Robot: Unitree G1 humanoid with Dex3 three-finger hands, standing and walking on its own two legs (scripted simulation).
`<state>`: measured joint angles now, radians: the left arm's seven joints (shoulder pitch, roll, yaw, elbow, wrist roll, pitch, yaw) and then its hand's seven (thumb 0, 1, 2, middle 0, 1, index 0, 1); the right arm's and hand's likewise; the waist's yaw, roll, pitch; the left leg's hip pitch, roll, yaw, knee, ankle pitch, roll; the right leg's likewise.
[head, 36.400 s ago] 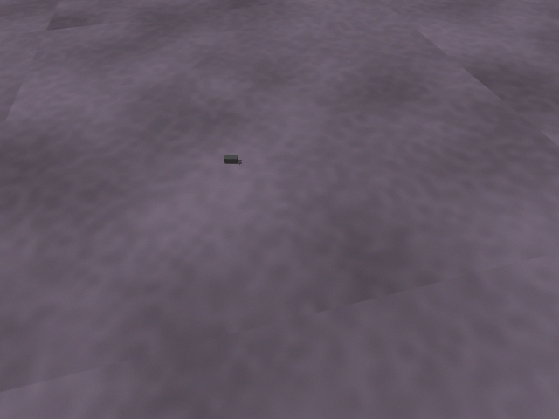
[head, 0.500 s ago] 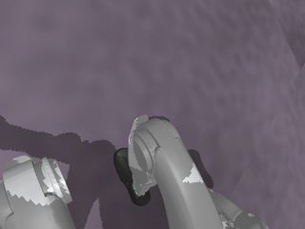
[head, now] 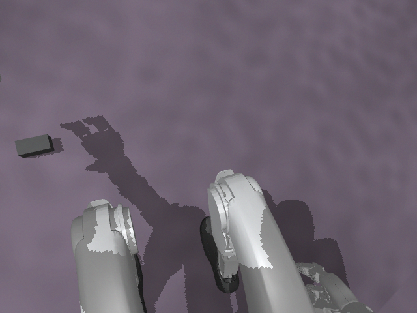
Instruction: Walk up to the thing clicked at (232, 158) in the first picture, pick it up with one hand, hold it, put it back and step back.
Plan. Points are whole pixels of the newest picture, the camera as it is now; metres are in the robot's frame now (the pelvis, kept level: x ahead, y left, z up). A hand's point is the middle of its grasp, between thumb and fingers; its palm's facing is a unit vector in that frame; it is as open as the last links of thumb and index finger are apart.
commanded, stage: withdraw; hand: left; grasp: from above
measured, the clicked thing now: (35, 146) +0.49 +0.31 -0.34
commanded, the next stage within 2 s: home in 0.20 s
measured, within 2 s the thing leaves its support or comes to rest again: neither
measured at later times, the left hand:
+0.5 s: hand (8, 133) +0.48 +0.32 -0.21, palm faces -0.40 -0.11 -0.91, open 11.7 cm
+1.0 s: hand out of the picture +0.35 +0.28 -0.01, palm faces -0.18 -0.76 -0.63, open 7.7 cm
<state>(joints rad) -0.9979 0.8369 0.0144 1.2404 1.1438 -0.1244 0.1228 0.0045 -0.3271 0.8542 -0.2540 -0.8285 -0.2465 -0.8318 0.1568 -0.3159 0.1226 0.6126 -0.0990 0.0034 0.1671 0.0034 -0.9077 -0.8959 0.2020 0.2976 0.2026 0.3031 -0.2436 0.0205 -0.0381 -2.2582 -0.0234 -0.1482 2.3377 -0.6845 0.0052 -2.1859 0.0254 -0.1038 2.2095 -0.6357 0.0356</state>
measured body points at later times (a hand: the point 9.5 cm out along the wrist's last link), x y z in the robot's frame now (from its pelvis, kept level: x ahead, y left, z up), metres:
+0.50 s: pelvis -0.01 +0.00 -0.04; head +0.25 +0.10 +0.32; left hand +0.50 +0.32 -0.16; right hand +0.03 -0.26 -0.12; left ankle +0.08 +0.12 -0.32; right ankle +0.11 -0.12 -0.32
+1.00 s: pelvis +0.01 +0.00 +0.11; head +0.20 +0.05 +0.51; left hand +0.36 +0.32 +0.03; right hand +0.18 -0.26 +0.00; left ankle +0.07 +0.12 -0.32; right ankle +0.11 -0.12 -0.32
